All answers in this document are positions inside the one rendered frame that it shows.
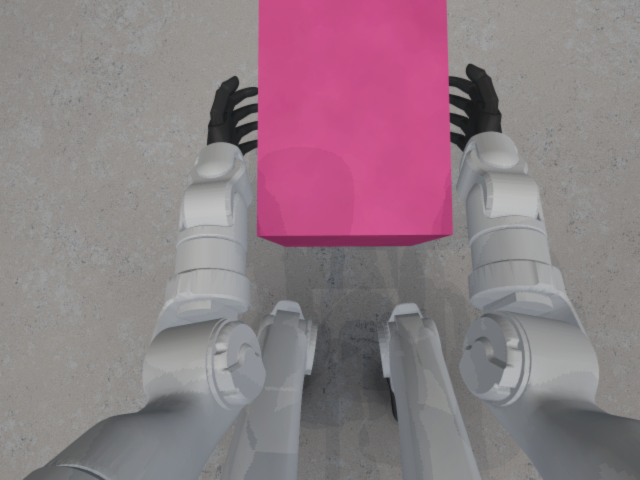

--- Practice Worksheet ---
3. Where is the robot right forearm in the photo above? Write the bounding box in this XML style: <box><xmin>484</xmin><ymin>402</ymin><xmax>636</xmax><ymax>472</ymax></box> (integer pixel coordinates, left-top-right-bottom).
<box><xmin>456</xmin><ymin>132</ymin><xmax>599</xmax><ymax>367</ymax></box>

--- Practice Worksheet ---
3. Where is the robot left upper arm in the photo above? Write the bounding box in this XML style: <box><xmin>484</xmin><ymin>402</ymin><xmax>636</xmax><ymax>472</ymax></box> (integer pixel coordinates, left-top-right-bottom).
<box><xmin>23</xmin><ymin>317</ymin><xmax>266</xmax><ymax>480</ymax></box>

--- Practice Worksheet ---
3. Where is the robot left forearm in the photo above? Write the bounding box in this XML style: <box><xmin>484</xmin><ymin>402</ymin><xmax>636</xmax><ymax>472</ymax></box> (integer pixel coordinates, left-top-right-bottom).
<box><xmin>142</xmin><ymin>142</ymin><xmax>253</xmax><ymax>391</ymax></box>

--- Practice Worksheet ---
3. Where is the carton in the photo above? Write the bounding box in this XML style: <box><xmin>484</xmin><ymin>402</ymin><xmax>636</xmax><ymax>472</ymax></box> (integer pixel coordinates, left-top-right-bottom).
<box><xmin>257</xmin><ymin>0</ymin><xmax>453</xmax><ymax>247</ymax></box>

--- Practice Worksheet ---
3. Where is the right robot shin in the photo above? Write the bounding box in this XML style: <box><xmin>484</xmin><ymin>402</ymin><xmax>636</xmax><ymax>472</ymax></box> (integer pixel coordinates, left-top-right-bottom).
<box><xmin>388</xmin><ymin>303</ymin><xmax>442</xmax><ymax>395</ymax></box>

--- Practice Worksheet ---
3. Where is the left robot hand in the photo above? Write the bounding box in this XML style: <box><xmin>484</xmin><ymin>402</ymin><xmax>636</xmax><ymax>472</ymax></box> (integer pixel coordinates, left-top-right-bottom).
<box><xmin>207</xmin><ymin>76</ymin><xmax>258</xmax><ymax>156</ymax></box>

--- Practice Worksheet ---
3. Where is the robot right upper arm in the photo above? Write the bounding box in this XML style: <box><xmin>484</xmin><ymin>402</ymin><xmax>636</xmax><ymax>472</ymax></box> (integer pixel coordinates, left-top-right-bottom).
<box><xmin>459</xmin><ymin>310</ymin><xmax>640</xmax><ymax>480</ymax></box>

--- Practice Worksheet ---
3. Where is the robot left thigh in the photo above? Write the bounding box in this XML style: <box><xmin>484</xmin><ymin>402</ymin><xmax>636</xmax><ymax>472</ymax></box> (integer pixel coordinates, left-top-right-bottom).
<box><xmin>220</xmin><ymin>310</ymin><xmax>318</xmax><ymax>480</ymax></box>

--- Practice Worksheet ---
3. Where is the right robot hand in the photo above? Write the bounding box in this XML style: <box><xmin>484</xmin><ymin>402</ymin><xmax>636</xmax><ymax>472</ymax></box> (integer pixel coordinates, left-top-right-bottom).
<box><xmin>449</xmin><ymin>64</ymin><xmax>502</xmax><ymax>151</ymax></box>

